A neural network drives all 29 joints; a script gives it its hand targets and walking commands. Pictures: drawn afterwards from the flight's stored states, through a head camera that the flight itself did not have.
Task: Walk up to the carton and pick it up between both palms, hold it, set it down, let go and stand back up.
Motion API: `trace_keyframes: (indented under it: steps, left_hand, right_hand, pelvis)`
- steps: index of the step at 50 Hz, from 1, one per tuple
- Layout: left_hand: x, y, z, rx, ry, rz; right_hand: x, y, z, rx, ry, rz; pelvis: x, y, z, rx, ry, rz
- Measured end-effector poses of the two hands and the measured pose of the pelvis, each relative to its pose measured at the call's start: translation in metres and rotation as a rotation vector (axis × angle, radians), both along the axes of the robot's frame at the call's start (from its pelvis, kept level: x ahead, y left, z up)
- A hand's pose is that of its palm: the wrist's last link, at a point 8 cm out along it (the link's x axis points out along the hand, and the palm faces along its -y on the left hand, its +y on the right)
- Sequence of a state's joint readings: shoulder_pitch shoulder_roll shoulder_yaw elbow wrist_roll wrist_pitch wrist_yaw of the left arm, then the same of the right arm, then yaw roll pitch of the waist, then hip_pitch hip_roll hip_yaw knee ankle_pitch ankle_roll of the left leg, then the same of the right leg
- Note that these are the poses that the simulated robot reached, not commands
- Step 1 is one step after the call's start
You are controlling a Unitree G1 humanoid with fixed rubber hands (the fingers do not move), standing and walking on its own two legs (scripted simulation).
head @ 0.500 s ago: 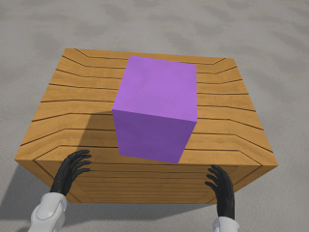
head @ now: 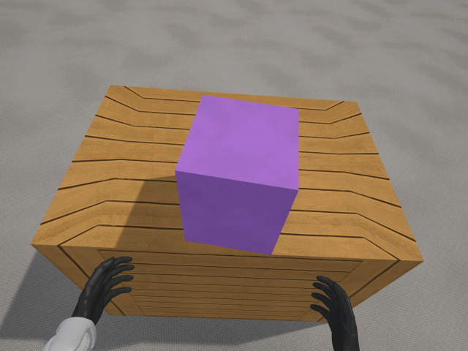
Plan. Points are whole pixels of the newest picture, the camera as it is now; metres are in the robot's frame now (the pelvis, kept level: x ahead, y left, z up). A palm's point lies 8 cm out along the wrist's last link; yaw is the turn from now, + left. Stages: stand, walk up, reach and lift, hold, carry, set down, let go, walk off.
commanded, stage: set down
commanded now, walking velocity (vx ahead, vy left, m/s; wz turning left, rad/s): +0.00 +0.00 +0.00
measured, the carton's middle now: (238, 178) +0.48 +0.00 -0.01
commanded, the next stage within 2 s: let go in 0.98 s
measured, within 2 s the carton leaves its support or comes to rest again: neither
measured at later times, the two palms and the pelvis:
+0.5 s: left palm (93, 316) +0.21 +0.24 -0.06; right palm out of the picture +0.17 -0.18 -0.06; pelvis +0.01 +0.00 +0.00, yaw +0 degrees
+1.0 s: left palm (101, 326) +0.20 +0.23 -0.08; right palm out of the picture +0.15 -0.20 -0.08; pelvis +0.01 +0.00 +0.00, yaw +0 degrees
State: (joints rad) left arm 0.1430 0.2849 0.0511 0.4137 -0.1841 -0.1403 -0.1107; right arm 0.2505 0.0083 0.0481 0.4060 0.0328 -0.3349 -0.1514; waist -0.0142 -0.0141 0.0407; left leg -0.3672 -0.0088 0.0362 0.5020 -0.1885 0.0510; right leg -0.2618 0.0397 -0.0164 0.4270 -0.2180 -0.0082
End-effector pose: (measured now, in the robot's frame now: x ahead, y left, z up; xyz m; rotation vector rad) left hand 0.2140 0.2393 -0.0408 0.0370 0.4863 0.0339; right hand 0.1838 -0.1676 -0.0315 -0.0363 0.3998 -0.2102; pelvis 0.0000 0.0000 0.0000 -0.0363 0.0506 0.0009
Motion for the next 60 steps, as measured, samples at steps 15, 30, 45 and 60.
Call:
trace_keyframes:
  steps: [15, 30, 45, 60]
  left_hand:
    - [-0.004, 0.003, -0.012, 0.035, 0.091, 0.035]
    - [-0.007, -0.002, -0.026, 0.059, 0.194, 0.044]
    - [-0.013, -0.006, -0.038, 0.086, 0.272, 0.051]
    - [-0.024, -0.013, -0.049, 0.107, 0.349, 0.076]
  right_hand:
    - [-0.008, -0.008, -0.017, -0.012, 0.112, 0.045]
    - [-0.018, -0.02, -0.035, -0.024, 0.226, 0.088]
    - [-0.03, -0.032, -0.048, -0.038, 0.316, 0.127]
    - [-0.032, -0.041, -0.056, -0.034, 0.369, 0.164]
  pelvis:
    - [0.003, -0.001, 0.0, 0.001, 0.002, 0.0]
    - [0.011, -0.003, 0.0, 0.003, 0.01, 0.0]
    - [0.014, -0.004, 0.0, 0.004, 0.014, 0.0]
    - [0.014, -0.004, 0.0, 0.005, 0.013, -0.001]
